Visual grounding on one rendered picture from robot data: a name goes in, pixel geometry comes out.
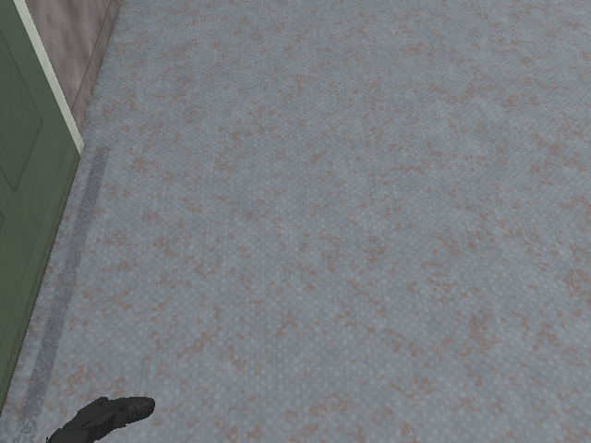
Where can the left robot hand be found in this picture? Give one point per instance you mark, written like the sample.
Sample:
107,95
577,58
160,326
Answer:
102,416

